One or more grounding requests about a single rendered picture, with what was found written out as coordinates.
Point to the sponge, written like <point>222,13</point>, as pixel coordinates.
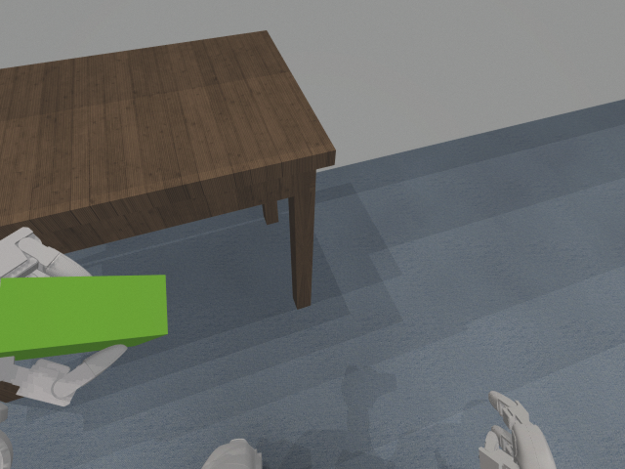
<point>52,316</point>

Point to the table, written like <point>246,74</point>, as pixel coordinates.
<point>101,148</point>

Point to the left robot thigh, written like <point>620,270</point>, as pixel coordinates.
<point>234,456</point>

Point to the right robot hand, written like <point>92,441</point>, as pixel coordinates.
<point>525,448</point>

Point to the left robot hand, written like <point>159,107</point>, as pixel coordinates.
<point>22,254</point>

